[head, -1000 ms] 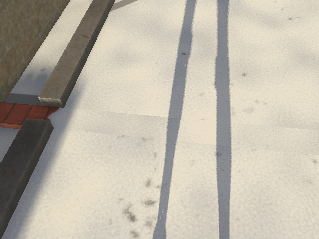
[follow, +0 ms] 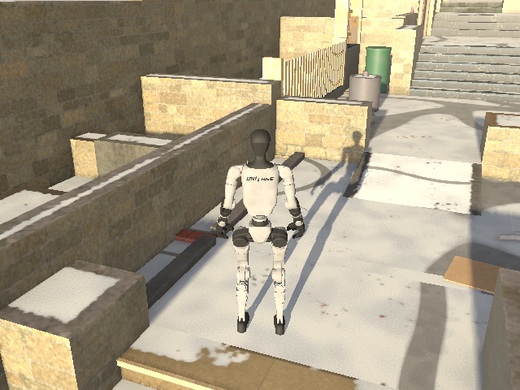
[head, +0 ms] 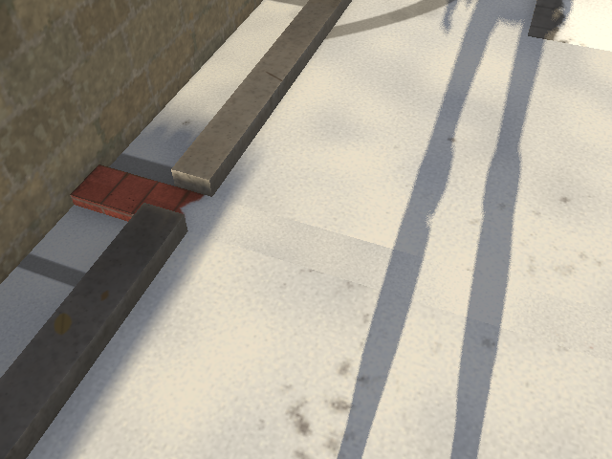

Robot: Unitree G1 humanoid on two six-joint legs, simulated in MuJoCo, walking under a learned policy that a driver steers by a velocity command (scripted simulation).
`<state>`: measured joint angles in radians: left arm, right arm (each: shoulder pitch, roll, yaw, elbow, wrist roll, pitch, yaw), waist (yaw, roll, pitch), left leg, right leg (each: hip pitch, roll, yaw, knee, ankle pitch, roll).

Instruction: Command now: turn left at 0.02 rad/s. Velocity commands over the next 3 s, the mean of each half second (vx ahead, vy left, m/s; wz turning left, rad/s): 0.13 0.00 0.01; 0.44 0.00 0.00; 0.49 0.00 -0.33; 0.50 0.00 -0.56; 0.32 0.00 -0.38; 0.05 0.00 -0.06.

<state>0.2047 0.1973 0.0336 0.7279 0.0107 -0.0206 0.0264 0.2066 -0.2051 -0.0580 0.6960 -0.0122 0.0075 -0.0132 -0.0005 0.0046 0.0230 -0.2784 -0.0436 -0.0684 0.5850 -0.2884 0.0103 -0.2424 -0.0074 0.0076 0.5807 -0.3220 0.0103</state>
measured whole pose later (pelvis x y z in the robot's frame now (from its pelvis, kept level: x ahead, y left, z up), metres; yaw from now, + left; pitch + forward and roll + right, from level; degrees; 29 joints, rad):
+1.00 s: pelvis +0.29 -0.06 +0.00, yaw +0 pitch +2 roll +0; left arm 0.16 0.26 0.04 0.73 0.00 -0.09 -0.03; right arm 0.35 -0.28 -0.05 0.80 0.03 -0.08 -0.01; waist -0.02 0.03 0.03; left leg -0.37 0.03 -0.05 1.20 -0.36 0.02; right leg -0.40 0.04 -0.05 0.52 -0.15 -0.07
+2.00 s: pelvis +0.78 -0.16 -0.01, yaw -30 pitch +2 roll +1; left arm 0.17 0.30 0.07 0.62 -0.02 -0.03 -0.04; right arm 0.24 -0.31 -0.06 0.79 0.02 -0.09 0.00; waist -0.03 0.01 0.07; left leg -0.32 0.07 -0.01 1.19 -0.45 -0.02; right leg -0.46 0.05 -0.02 0.63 -0.20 -0.09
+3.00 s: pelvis +1.04 -0.33 +0.00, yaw -41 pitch -1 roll +1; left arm 0.25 0.22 0.03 0.81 0.01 0.00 0.03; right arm 0.14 -0.24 -0.02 0.88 -0.01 -0.01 0.00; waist -0.01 0.00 0.03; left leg -0.29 0.00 0.00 0.54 -0.23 -0.01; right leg -0.20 0.00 0.05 0.57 -0.35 0.01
